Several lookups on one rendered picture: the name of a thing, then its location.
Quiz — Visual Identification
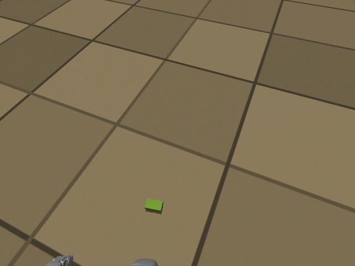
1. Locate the left robot hand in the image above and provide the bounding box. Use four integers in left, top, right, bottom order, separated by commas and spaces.
46, 255, 73, 266

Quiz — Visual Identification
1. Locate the small box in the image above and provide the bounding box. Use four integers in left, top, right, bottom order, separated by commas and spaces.
145, 198, 163, 212

